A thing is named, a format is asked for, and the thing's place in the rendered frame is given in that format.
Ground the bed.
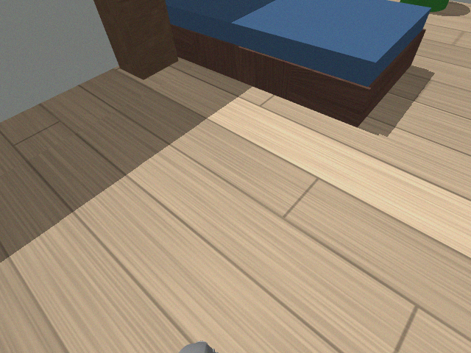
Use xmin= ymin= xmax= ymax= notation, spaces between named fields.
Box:
xmin=165 ymin=0 xmax=431 ymax=128

